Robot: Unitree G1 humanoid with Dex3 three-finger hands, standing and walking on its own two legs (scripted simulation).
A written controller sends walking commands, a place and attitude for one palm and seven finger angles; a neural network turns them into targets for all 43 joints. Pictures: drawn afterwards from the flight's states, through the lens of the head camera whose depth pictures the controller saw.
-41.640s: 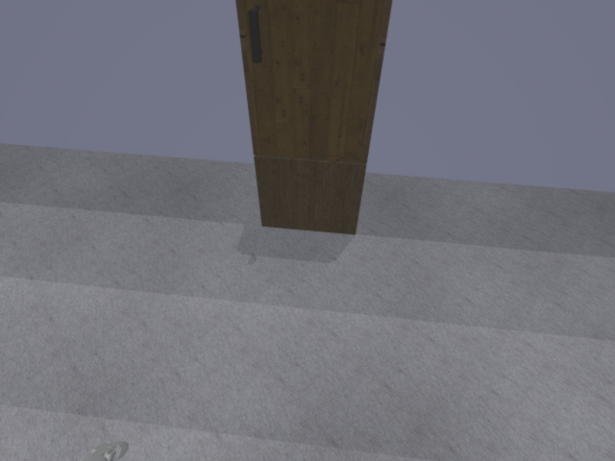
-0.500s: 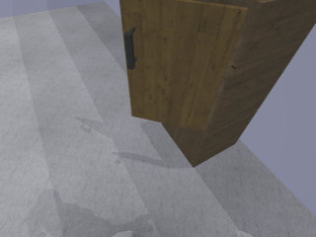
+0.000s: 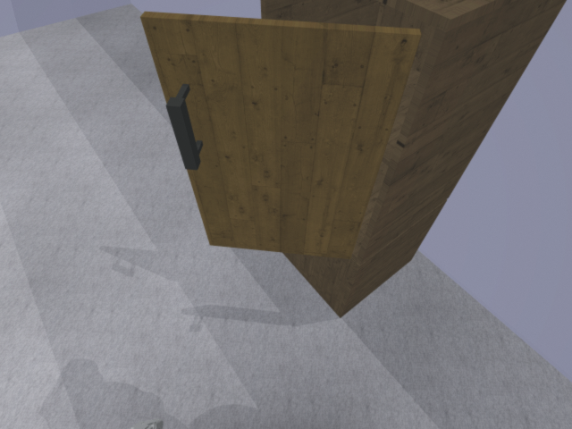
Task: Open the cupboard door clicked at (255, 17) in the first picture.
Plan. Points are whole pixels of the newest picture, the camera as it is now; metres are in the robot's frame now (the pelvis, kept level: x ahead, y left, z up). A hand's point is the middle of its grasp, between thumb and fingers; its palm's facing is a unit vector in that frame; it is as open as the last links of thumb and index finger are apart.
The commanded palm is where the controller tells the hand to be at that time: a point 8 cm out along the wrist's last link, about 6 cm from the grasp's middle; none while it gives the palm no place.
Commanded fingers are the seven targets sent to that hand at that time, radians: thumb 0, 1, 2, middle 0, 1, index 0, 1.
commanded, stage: come to a stop and stand still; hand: left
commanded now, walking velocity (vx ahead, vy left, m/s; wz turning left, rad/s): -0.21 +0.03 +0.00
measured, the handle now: (188, 128) +0.56 +0.18 +0.09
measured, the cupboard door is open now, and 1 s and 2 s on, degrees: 46 46 46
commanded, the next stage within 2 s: look again from close up in 0.96 s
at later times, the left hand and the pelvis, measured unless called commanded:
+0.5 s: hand out of the picture +0.00 +0.17 -0.16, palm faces +0.03 -0.96 -0.28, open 7.4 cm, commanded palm none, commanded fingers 0.00 0.90 0.90 -0.20 -0.30 -0.20 -0.30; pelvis -0.03 -0.02 -0.01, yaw -1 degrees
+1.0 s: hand out of the picture -0.01 +0.14 -0.16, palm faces +0.02 -0.97 -0.24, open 7.3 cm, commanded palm none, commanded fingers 0.00 0.90 0.90 -0.20 -0.30 -0.20 -0.30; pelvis -0.03 -0.04 +0.01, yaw +1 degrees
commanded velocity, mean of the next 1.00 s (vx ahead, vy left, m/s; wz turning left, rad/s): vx -0.01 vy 0.00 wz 0.00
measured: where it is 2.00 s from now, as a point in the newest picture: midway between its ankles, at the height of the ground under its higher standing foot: outside the picture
